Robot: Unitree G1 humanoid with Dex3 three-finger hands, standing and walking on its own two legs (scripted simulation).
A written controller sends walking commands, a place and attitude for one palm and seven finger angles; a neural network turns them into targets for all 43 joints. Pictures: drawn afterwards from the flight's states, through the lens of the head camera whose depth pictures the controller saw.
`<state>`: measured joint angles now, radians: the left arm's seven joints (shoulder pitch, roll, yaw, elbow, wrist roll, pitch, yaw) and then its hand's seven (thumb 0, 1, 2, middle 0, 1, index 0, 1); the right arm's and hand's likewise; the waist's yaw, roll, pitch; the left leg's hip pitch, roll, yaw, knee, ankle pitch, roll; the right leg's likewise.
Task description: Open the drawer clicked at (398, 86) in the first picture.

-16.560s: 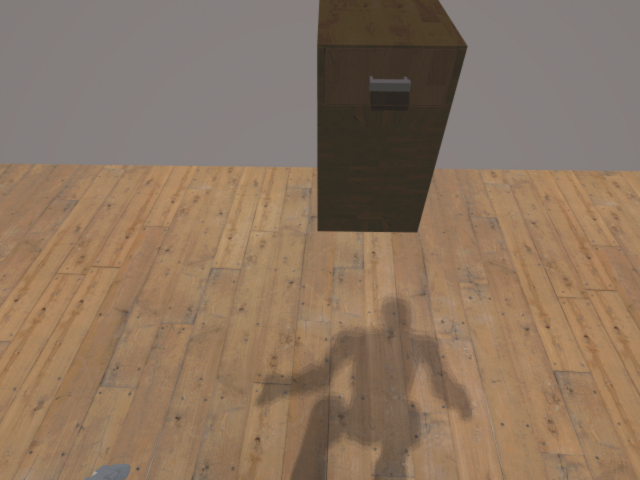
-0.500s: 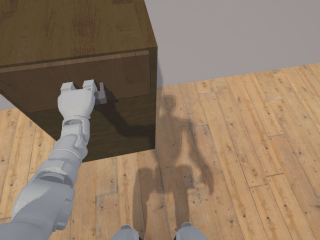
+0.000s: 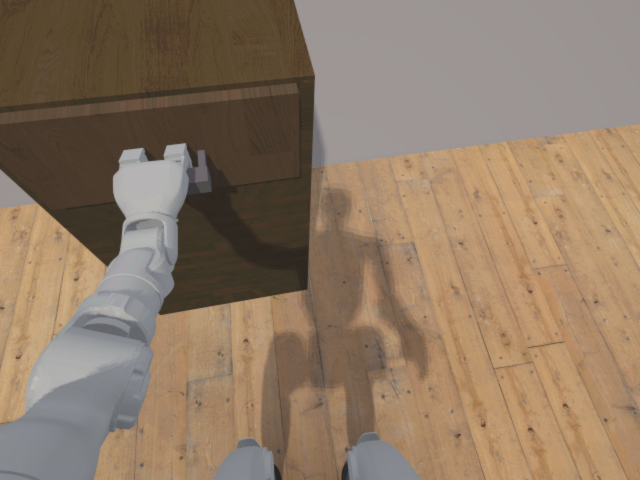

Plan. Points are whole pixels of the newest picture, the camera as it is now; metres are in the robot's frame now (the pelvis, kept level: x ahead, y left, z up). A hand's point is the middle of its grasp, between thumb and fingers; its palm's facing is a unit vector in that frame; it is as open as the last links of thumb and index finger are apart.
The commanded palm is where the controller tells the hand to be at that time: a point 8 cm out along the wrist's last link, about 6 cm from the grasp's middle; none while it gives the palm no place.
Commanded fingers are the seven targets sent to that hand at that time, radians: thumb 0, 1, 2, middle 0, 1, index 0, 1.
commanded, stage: pull the drawer open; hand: left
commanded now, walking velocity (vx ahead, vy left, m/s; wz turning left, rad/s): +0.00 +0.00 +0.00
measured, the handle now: (163, 172) +0.53 +0.19 +0.00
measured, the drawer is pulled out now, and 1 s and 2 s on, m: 0.02 0.07 0.11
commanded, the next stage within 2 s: none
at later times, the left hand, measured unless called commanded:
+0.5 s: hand (167, 230) +0.45 +0.18 -0.02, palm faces -0.04 -0.06 -1.00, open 6.0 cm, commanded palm +0.40 +0.17 +0.03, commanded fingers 0.00 0.90 0.90 -0.40 -1.35 -0.40 -1.35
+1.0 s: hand (166, 242) +0.43 +0.18 -0.02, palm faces -0.05 -0.02 -1.00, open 6.0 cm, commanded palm +0.42 +0.17 +0.03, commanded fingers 0.00 0.90 0.90 -0.40 -1.35 -0.40 -1.35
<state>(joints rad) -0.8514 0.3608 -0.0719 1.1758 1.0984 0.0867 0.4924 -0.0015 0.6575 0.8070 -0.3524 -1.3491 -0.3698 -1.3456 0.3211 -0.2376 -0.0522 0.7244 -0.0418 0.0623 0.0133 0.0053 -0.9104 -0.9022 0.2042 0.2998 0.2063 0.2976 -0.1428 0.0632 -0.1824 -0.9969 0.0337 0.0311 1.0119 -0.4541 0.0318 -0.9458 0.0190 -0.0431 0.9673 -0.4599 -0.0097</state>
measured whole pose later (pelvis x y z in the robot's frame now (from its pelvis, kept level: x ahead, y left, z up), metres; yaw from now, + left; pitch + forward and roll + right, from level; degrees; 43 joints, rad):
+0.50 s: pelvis +0.01 +0.01 +0.02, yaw -2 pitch +23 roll -2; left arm -0.59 0.31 -0.08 0.94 1.07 0.09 0.52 0.01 0.69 0.76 -0.28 -1.35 -0.36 -1.35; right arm 0.36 -0.23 -0.07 0.73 -0.03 0.08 0.03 0.01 -0.91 -0.90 0.20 0.30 0.21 0.30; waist -0.10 0.06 -0.19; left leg -0.88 0.04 0.07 0.92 -0.45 0.04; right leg -0.84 0.03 0.00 0.88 -0.44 0.00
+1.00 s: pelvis +0.00 +0.00 +0.01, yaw +1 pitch +21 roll -1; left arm -0.68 0.26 -0.14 1.07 1.11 0.11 0.54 -0.01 0.65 0.82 -0.36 -1.35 -0.38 -1.35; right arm 0.24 -0.21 -0.05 0.70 -0.03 0.09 0.00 0.01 -0.91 -0.90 0.20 0.30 0.21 0.30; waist -0.07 0.05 -0.19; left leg -0.89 0.02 0.03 0.96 -0.44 0.02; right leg -0.84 0.01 -0.05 0.93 -0.46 -0.02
